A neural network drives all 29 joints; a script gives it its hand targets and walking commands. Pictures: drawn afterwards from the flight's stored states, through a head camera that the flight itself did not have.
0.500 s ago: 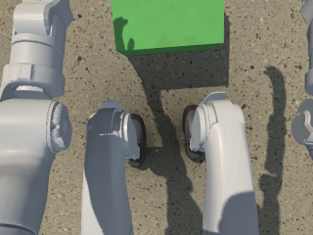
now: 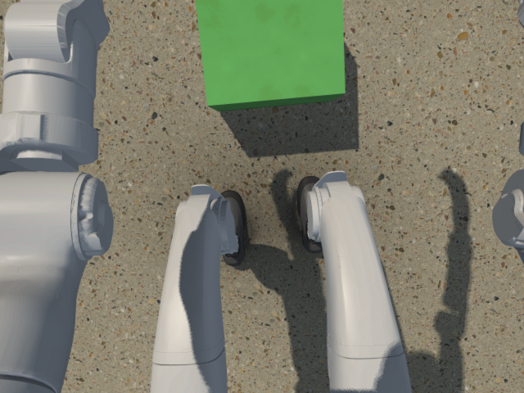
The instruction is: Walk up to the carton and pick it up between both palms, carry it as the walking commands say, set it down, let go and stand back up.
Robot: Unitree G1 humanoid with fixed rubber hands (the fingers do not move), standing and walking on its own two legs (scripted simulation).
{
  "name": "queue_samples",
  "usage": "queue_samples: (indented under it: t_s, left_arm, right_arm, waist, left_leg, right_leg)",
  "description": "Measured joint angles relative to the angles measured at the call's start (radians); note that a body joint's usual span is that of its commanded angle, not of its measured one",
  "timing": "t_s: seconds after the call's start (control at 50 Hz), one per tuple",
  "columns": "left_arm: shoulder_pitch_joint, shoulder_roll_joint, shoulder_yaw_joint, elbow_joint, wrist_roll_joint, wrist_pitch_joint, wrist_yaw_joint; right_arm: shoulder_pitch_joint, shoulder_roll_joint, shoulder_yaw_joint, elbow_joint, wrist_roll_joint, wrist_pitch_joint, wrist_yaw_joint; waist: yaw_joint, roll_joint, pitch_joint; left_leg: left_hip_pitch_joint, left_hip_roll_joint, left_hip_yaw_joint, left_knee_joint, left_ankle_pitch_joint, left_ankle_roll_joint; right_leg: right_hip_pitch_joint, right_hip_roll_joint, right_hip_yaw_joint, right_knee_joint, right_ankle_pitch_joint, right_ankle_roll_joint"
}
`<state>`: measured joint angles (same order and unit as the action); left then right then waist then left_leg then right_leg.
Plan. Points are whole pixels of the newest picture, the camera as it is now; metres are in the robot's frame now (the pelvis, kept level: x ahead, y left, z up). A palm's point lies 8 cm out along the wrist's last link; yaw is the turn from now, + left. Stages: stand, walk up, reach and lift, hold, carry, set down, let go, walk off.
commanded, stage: set down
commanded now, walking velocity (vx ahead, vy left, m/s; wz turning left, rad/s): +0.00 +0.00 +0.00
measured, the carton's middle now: (271, 55) +0.56 -0.03 -0.50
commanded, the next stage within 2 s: let go in 0.30 s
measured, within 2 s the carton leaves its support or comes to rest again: neither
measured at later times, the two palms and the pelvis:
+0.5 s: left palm out of the picture +0.55 +0.19 -0.03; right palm out of the picture +0.51 -0.28 -0.03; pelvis +0.05 +0.00 +0.09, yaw -1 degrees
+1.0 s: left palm out of the picture +0.37 +0.22 +0.08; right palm out of the picture +0.33 -0.26 +0.08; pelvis +0.11 +0.00 +0.17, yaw -2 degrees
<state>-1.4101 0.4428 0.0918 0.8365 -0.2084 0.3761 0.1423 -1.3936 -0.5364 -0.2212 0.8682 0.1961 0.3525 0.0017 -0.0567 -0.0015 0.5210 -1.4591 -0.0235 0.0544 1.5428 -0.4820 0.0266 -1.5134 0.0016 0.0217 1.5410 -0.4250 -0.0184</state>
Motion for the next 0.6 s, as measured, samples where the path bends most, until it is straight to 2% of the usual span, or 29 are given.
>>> queue_samples:
  t_s: [0.1,0.2,0.26,0.32,0.44,0.5,0.6]
  left_arm:
    - [0.025,0.001,0.0,-0.003,0.0,0.002,-0.006]
    - [0.073,-0.004,0.015,0.013,0.003,-0.023,-0.027]
    - [0.098,-0.025,0.038,0.092,0.036,-0.037,-0.049]
    - [0.125,-0.053,0.072,0.15,0.087,-0.075,-0.074]
    - [0.22,-0.09,0.14,0.161,0.163,-0.124,-0.086]
    - [0.339,-0.107,0.14,0.096,0.163,-0.136,-0.086]
    - [0.582,-0.139,0.14,-0.126,0.163,-0.156,-0.087]
  right_arm:
    - [0.01,0.0,0.0,-0.001,-0.002,0.001,0.014]
    - [0.053,0.008,0.0,0.03,-0.039,-0.018,0.045]
    - [0.087,0.031,0.0,0.116,-0.077,-0.025,0.068]
    - [0.13,0.063,0.0,0.151,-0.125,-0.049,0.076]
    - [0.224,0.116,-0.002,0.151,-0.208,-0.1,0.078]
    - [0.339,0.138,-0.003,0.066,-0.21,-0.114,0.074]
    - [0.564,0.145,-0.003,-0.141,-0.184,-0.136,0.061]
  waist:
    - [0.0,-0.002,-0.004]
    - [0.001,-0.002,-0.12]
    - [0.002,-0.002,-0.249]
    - [0.003,-0.002,-0.339]
    - [0.004,-0.002,-0.4]
    - [0.005,-0.001,-0.375]
    - [0.004,-0.001,-0.3]
  left_leg:
    - [0.086,0.0,0.0,-0.117,0.043,0.0]
    - [0.084,0.0,0.0,-0.219,0.086,0.0]
    - [0.047,0.0,0.0,-0.261,0.099,-0.001]
    - [0.033,0.0,0.0,-0.298,0.104,-0.002]
    - [0.051,0.0,0.0,-0.376,0.112,-0.003]
    - [0.126,0.0,0.0,-0.431,0.114,-0.003]
    - [0.307,0.0,-0.001,-0.519,0.114,-0.003]
  right_leg:
    - [0.087,0.002,0.004,-0.117,0.042,0.003]
    - [0.086,0.003,0.007,-0.219,0.084,0.005]
    - [0.049,0.004,0.008,-0.26,0.096,0.005]
    - [0.033,0.005,0.009,-0.295,0.101,0.005]
    - [0.05,0.006,0.011,-0.369,0.107,0.006]
    - [0.122,0.007,0.013,-0.42,0.107,0.006]
    - [0.299,0.009,0.017,-0.499,0.107,0.006]
